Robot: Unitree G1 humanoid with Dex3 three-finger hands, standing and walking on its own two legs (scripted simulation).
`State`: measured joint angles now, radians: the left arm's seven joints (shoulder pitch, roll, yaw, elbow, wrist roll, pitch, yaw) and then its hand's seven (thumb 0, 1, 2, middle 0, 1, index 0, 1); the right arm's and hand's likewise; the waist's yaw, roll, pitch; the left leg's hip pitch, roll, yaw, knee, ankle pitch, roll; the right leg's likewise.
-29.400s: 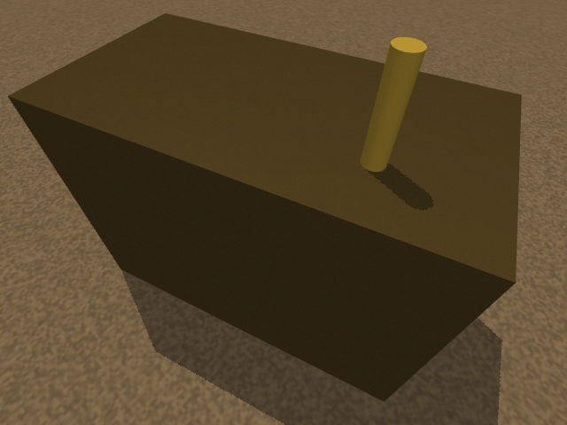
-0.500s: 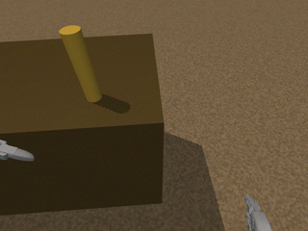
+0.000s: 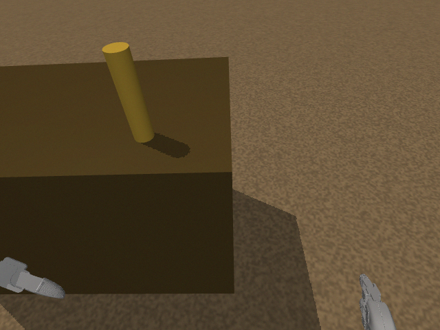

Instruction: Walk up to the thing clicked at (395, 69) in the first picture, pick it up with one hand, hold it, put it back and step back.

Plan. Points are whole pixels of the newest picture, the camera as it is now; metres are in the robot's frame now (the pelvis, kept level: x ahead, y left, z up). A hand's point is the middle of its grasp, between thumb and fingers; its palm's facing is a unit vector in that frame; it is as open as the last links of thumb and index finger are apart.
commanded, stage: home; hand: left
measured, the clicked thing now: (131, 97) +0.56 +0.24 +0.15
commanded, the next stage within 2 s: none
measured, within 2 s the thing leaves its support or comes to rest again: neither
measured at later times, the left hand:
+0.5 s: hand (75, 274) +0.19 +0.25 +0.05, palm faces +0.28 -0.90 -0.34, open 17.7 cm
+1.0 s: hand (139, 300) +0.20 +0.19 -0.10, palm faces +0.07 -0.97 -0.22, open 17.5 cm
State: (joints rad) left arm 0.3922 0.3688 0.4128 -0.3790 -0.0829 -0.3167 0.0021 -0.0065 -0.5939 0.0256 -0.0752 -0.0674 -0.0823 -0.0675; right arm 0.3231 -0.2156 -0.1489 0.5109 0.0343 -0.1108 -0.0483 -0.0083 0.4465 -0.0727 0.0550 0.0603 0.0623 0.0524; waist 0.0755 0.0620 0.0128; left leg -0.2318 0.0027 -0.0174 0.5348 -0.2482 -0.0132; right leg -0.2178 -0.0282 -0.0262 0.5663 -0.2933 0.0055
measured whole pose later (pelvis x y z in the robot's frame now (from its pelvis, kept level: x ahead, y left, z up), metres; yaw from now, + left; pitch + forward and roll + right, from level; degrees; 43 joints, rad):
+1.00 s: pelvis +0.02 +0.02 +0.00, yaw -1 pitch +0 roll +0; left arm 0.23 0.17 0.02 0.57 0.00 -0.13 0.08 -0.01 -0.56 0.04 -0.05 -0.04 -0.05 -0.05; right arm 0.24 -0.21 0.00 0.71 0.00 -0.09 -0.06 0.01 -0.90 -0.89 0.20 0.30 0.21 0.30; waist 0.00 0.00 0.04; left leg -0.26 0.01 0.01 0.53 -0.27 0.00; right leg -0.23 -0.02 0.00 0.50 -0.28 0.02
